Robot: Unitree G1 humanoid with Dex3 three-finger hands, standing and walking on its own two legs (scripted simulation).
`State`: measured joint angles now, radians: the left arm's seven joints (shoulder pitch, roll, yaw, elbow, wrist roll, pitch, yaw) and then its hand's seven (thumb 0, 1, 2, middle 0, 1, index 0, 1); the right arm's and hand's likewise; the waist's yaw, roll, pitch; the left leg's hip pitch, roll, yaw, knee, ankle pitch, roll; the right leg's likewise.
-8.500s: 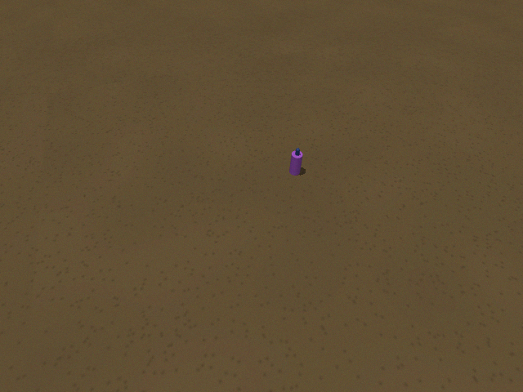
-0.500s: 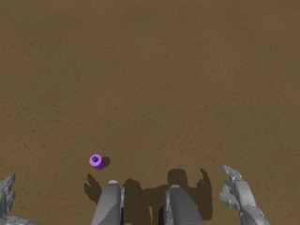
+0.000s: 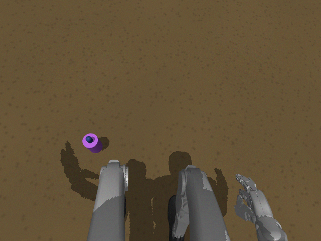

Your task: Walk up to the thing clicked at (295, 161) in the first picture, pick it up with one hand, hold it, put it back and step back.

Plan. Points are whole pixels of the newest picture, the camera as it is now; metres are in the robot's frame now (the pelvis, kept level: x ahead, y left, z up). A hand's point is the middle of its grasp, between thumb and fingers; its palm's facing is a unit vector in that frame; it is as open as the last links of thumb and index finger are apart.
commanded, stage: go down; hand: left
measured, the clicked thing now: (92, 142) +0.40 +0.26 -0.43
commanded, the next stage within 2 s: approach in 1.78 s
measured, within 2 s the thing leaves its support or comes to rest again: neither
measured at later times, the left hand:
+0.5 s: hand out of the picture +0.28 +0.43 -0.09, palm faces +0.30 -0.94 -0.15, open 17.5 cm
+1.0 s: hand out of the picture +0.29 +0.44 -0.11, palm faces +0.29 -0.95 -0.12, open 17.5 cm
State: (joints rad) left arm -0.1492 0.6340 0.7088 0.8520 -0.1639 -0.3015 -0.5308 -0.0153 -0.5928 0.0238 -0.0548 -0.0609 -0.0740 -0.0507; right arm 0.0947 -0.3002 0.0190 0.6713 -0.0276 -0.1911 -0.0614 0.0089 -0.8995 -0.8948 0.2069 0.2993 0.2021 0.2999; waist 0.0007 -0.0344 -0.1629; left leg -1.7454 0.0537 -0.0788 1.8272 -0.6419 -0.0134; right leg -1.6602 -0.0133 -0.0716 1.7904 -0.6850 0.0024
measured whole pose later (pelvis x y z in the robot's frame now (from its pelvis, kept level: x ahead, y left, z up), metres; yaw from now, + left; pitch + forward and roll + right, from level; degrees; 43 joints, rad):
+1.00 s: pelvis -0.02 +0.00 -0.10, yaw -3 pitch +32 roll -6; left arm -0.36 0.84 0.87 1.00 -0.22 -0.32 -0.71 -0.02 -0.57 0.10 -0.04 -0.10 -0.05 -0.09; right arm 0.07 -0.34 0.08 0.72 -0.05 -0.22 -0.09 0.01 -0.88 -0.90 0.21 0.30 0.20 0.30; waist 0.00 -0.05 -0.12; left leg -2.06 0.06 -0.12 2.15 -0.66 -0.02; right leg -1.97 0.00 -0.09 2.11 -0.70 0.00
